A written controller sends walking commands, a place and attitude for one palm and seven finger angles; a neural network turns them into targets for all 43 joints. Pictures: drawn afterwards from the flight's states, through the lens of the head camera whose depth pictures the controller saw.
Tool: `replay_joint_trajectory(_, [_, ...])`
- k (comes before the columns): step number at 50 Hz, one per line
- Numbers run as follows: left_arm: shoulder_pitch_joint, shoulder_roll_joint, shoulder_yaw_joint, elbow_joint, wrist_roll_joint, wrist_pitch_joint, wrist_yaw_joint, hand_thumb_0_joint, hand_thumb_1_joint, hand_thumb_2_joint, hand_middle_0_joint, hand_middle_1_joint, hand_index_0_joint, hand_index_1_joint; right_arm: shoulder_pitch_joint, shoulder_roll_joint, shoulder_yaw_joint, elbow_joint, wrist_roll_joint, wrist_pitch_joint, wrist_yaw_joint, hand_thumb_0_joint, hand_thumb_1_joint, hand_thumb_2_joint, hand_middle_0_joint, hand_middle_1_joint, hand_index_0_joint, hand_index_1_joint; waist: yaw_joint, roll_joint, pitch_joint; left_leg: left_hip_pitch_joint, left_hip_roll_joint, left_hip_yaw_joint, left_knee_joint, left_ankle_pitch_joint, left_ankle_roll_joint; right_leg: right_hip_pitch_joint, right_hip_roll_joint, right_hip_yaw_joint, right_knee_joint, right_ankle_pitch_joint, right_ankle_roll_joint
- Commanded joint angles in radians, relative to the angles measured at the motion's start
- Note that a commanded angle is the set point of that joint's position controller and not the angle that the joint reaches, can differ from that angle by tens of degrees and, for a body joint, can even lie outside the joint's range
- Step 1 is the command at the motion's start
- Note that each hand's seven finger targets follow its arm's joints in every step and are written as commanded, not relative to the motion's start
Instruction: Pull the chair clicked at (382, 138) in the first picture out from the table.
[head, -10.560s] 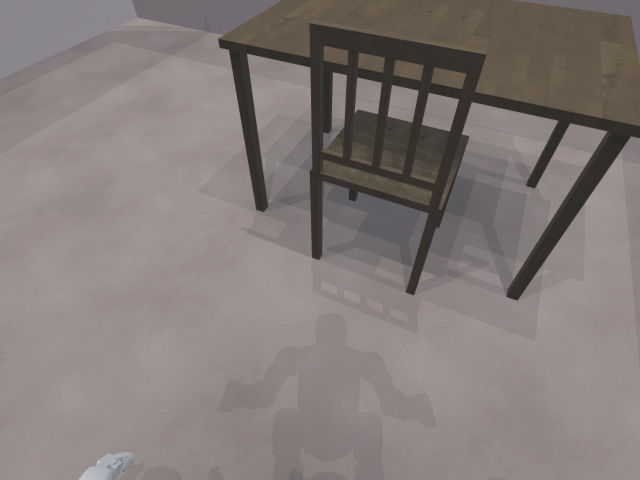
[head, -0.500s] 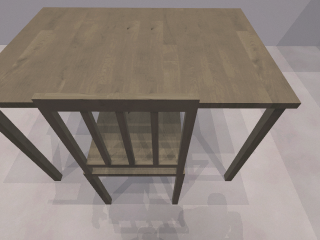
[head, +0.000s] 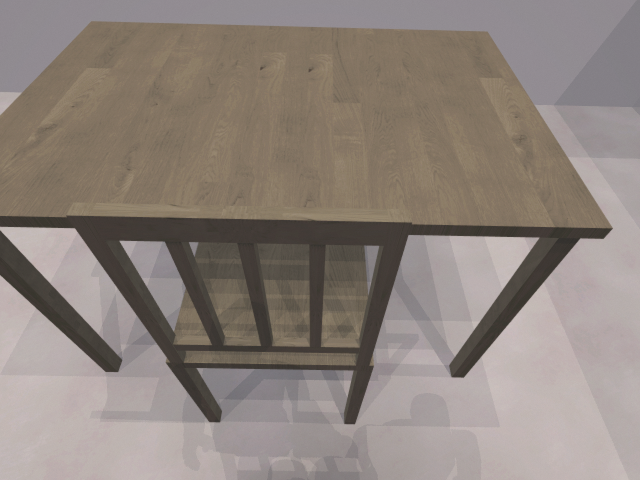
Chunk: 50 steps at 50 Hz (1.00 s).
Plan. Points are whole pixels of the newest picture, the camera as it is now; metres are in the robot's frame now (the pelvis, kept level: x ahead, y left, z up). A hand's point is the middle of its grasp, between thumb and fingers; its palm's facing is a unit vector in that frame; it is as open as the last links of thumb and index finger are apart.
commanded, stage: come to a stop and stand still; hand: left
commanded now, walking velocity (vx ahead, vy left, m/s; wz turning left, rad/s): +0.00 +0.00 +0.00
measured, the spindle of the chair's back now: (258, 299) +0.39 +0.13 -0.07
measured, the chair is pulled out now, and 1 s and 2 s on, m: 0.00 0.00 0.00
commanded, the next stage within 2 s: look again from close up in 0.28 s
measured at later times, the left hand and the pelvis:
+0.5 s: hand out of the picture +0.00 +0.15 -0.17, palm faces +0.01 -0.98 -0.20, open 7.4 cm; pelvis +0.00 -0.02 +0.01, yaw +0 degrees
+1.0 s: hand out of the picture -0.02 +0.13 -0.17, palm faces +0.01 -0.98 -0.18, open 7.4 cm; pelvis -0.01 -0.03 +0.01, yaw +0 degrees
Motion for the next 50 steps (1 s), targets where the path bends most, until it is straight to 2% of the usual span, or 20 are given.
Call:
replay_joint_trajectory(1, [0.059, 0.106, 0.025, -0.02, -0.002, -0.022, 0.008, 0.0, 0.9, 0.9, -0.2, -0.3, -0.2, -0.3, 0.034, -0.113, -0.025, -0.021, -0.001, -0.024, -0.011, 0.0, -0.9, -0.9, 0.2, 0.3, 0.2, 0.3, 0.001, 0.009, -0.05, 0.106, 0.118, -0.117, -0.064, 0.413, 0.009, -0.006, -0.081, 0.063, -0.065, 0.345, -0.045])
replay_joint_trajectory(3, [0.06, 0.102, 0.025, -0.013, -0.001, -0.021, 0.008, 0.0, 0.9, 0.9, -0.2, -0.3, -0.2, -0.3, 0.021, -0.117, -0.027, -0.011, 0.0, -0.023, -0.012, 0.0, -0.9, -0.9, 0.2, 0.3, 0.2, 0.3, 0.003, 0.0, -0.022, 0.105, 0.121, -0.118, -0.068, 0.428, 0.011, -0.017, -0.081, 0.062, -0.073, 0.355, -0.043])
replay_joint_trajectory(5, [0.066, 0.098, 0.024, -0.005, -0.001, -0.021, 0.009, 0.0, 0.9, 0.9, -0.2, -0.3, -0.2, -0.3, 0.02, -0.114, -0.027, -0.004, 0.0, -0.023, -0.014, 0.0, -0.9, -0.9, 0.2, 0.3, 0.2, 0.3, 0.003, -0.003, -0.026, 0.121, 0.123, -0.115, -0.074, 0.425, 0.01, -0.016, -0.083, 0.063, -0.082, 0.352, -0.042])
replay_joint_trajectory(7, [0.062, 0.102, 0.023, -0.001, -0.001, -0.019, 0.008, 0.0, 0.9, 0.9, -0.2, -0.3, -0.2, -0.3, 0.008, -0.112, -0.027, 0.001, 0.0, -0.021, -0.013, 0.0, -0.9, -0.9, 0.2, 0.3, 0.2, 0.3, 0.005, 0.009, 0.002, 0.104, 0.12, -0.117, -0.091, 0.392, 0.01, -0.02, -0.08, 0.063, -0.096, 0.322, -0.042])
replay_joint_trajectory(12, [0.06, 0.104, 0.023, 0.003, 0.0, -0.02, 0.006, 0.0, 0.9, 0.9, -0.2, -0.3, -0.2, -0.3, -0.013, -0.112, -0.027, 0.004, 0.0, -0.018, -0.012, 0.0, -0.9, -0.9, 0.2, 0.3, 0.2, 0.3, 0.006, 0.001, 0.018, 0.106, 0.12, -0.114, -0.111, 0.351, 0.007, -0.021, -0.083, 0.071, -0.12, 0.315, -0.041])
replay_joint_trajectory(26, [0.064, 0.117, 0.02, -0.003, -0.001, -0.027, 0.004, 0.0, 0.9, 0.9, -0.2, -0.3, -0.2, -0.3, -0.039, -0.12, -0.023, 0.019, 0.001, -0.017, -0.006, 0.0, -0.9, -0.9, 0.2, 0.3, 0.2, 0.3, 0.007, -0.02, -0.008, 0.119, 0.121, -0.106, -0.13, 0.282, -0.005, -0.009, -0.093, 0.089, -0.153, 0.318, -0.042])
replay_joint_trajectory(32, [0.068, 0.117, 0.018, -0.003, -0.002, -0.024, 0.002, 0.0, 0.9, 0.9, -0.2, -0.3, -0.2, -0.3, -0.033, -0.109, -0.021, 0.031, 0.002, -0.016, -0.006, 0.0, -0.9, -0.9, 0.2, 0.3, 0.2, 0.3, 0.011, -0.011, 0.025, 0.091, 0.119, -0.106, -0.139, 0.247, -0.006, -0.017, -0.086, 0.088, -0.171, 0.275, -0.044])
replay_joint_trajectory(36, [0.076, 0.114, 0.017, 0.0, -0.002, -0.027, 0.003, 0.0, 0.9, 0.9, -0.2, -0.3, -0.2, -0.3, -0.021, -0.105, -0.02, 0.038, 0.002, -0.016, -0.005, 0.0, -0.9, -0.9, 0.2, 0.3, 0.2, 0.3, 0.008, -0.011, 0.004, 0.098, 0.118, -0.105, -0.134, 0.245, -0.01, -0.014, -0.089, 0.096, -0.168, 0.286, -0.046])
replay_joint_trajectory(42, [0.082, 0.109, 0.013, -0.001, -0.004, -0.024, 0.002, 0.0, 0.9, 0.9, -0.2, -0.3, -0.2, -0.3, -0.015, -0.095, -0.021, 0.048, 0.002, -0.011, -0.005, 0.0, -0.9, -0.9, 0.2, 0.3, 0.2, 0.3, 0.011, -0.016, 0.041, 0.074, 0.117, -0.101, -0.136, 0.192, -0.011, -0.043, -0.082, 0.097, -0.185, 0.223, -0.046])
replay_joint_trajectory(46, [0.085, 0.105, 0.013, 0.001, -0.004, -0.026, 0.003, 0.0, 0.9, 0.9, -0.2, -0.3, -0.2, -0.3, 0.001, -0.093, -0.02, 0.051, 0.002, -0.015, -0.006, 0.0, -0.9, -0.9, 0.2, 0.3, 0.2, 0.3, 0.006, -0.007, 0.004, 0.088, 0.119, -0.102, -0.128, 0.225, -0.011, -0.029, -0.083, 0.1, -0.171, 0.255, -0.049])
replay_joint_trajectory(50, [0.092, 0.1, 0.011, 0.004, -0.004, -0.025, 0.003, 0.0, 0.9, 0.9, -0.2, -0.3, -0.2, -0.3, 0.002, -0.084, -0.02, 0.056, 0.002, -0.014, -0.006, 0.0, -0.9, -0.9, 0.2, 0.3, 0.2, 0.3, 0.008, 0.0, 0.028, 0.074, 0.117, -0.103, -0.13, 0.199, -0.011, -0.05, -0.08, 0.105, -0.179, 0.221, -0.049])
